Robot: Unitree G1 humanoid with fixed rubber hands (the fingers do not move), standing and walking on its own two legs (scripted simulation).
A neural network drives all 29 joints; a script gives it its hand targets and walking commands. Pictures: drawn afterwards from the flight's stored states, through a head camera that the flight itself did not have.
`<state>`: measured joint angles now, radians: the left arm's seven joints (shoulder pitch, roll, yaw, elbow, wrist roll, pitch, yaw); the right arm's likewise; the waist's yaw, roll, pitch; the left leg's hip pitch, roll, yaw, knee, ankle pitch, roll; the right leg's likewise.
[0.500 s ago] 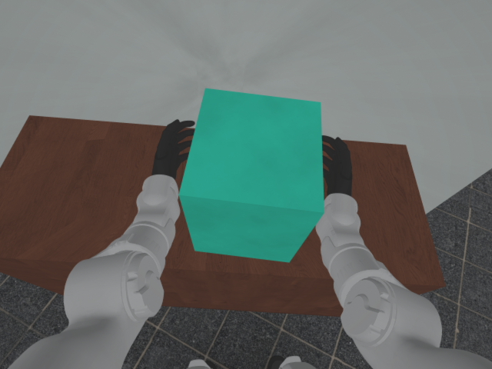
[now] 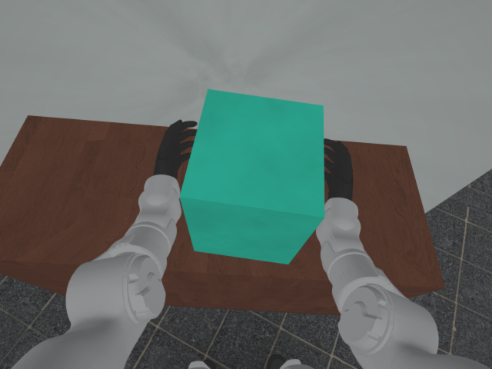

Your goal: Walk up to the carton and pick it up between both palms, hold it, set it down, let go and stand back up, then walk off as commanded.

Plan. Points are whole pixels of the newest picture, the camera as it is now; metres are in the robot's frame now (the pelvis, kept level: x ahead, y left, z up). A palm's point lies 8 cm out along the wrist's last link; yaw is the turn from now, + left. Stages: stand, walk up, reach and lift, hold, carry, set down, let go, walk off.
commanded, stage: reach and lift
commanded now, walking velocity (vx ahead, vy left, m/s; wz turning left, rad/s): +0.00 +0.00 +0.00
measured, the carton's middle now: (252, 185) +0.45 -0.02 -0.04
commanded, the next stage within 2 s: none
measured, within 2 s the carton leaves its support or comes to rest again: leaves its support in 1.64 s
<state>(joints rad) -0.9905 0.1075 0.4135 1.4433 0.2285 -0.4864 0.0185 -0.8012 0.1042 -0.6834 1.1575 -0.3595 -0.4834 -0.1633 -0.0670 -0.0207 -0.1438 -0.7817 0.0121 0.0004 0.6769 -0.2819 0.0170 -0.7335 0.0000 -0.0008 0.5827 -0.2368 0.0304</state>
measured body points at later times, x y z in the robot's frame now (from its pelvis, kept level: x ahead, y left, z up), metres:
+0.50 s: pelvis +0.00 +0.00 +0.00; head +0.12 +0.03 +0.43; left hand +0.46 +0.13 +0.01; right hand +0.41 -0.16 +0.01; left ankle +0.01 +0.10 -0.72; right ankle +0.01 -0.15 -0.72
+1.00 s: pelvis -0.01 +0.00 +0.01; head +0.11 +0.03 +0.44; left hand +0.45 +0.12 +0.03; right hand +0.40 -0.17 +0.02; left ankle +0.01 +0.10 -0.72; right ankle +0.01 -0.15 -0.72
